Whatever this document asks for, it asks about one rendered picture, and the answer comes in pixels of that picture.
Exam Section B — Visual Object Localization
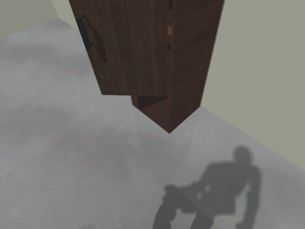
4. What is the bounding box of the cupboard door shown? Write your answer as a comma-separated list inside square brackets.
[69, 0, 169, 96]

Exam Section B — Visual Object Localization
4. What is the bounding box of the handle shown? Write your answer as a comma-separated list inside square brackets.
[76, 14, 93, 50]

